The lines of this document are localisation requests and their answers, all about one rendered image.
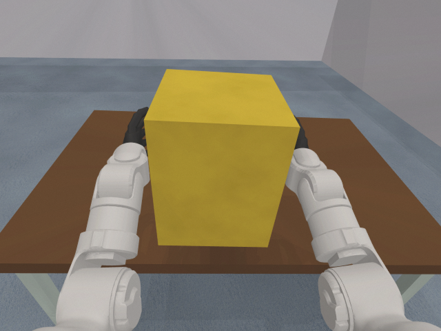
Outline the right robot upper arm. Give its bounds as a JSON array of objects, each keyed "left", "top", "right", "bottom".
[{"left": 318, "top": 262, "right": 441, "bottom": 331}]

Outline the carton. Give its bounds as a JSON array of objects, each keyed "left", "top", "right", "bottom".
[{"left": 144, "top": 69, "right": 300, "bottom": 248}]

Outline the left robot upper arm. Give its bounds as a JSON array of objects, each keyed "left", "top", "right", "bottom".
[{"left": 33, "top": 267, "right": 142, "bottom": 331}]

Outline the robot left hand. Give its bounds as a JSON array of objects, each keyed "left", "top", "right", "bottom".
[{"left": 123, "top": 107, "right": 149, "bottom": 157}]

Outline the robot right forearm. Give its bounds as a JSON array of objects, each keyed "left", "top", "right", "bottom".
[{"left": 285, "top": 148, "right": 404, "bottom": 312}]

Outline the robot right hand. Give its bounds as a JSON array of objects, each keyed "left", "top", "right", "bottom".
[{"left": 294, "top": 115, "right": 309, "bottom": 149}]

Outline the robot left forearm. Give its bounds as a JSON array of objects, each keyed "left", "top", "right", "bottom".
[{"left": 56, "top": 143, "right": 150, "bottom": 320}]

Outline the table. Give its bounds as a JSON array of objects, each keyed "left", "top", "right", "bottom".
[{"left": 0, "top": 110, "right": 441, "bottom": 325}]

